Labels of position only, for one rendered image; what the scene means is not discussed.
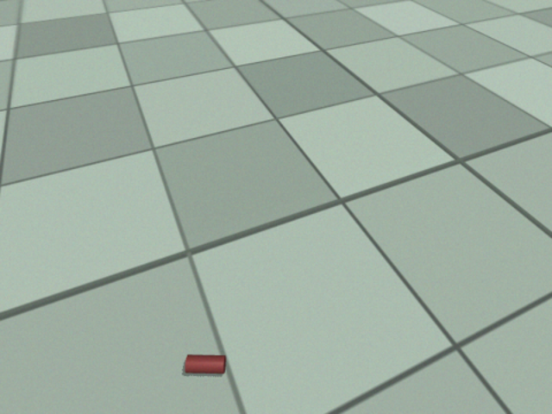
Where can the can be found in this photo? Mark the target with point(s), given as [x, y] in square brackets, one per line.
[205, 363]

